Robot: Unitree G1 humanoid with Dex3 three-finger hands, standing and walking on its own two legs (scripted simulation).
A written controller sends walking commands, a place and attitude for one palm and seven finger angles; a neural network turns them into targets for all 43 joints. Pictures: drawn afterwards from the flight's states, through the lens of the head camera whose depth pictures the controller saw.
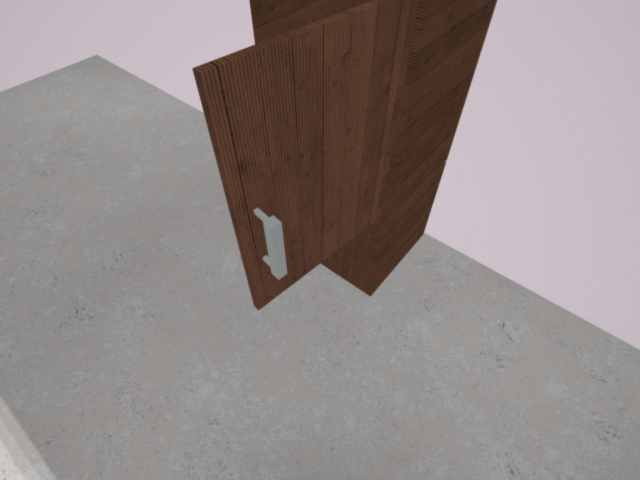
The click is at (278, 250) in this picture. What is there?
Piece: cupboard door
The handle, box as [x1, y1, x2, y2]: [253, 208, 286, 279]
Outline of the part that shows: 256,208 253,210 254,213 263,221 268,250 268,255 262,257 263,260 270,266 271,272 279,279 286,273 281,222 273,215 268,217 262,211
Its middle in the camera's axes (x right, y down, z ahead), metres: -0.10 +0.01 +0.75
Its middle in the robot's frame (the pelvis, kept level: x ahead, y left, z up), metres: +0.54 +0.13 -0.11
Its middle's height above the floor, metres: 0.67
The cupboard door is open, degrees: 83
